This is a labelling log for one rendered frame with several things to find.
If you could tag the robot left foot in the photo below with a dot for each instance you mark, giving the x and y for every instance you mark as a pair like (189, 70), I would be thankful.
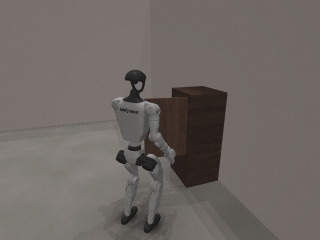
(125, 219)

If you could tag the right robot forearm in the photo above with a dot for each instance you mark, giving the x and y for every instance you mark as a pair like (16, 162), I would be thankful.
(162, 145)

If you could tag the left robot upper arm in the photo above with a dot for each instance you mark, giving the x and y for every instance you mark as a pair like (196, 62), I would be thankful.
(115, 106)

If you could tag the right robot upper arm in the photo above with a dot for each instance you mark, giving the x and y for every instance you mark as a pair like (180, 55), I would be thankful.
(153, 110)

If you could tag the right robot hand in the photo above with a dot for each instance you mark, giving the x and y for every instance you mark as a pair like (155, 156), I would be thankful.
(171, 156)

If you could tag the left robot thigh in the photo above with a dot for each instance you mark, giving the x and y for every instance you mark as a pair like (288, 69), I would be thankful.
(133, 169)

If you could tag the cupboard door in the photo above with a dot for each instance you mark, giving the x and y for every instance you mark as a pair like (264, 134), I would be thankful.
(172, 125)

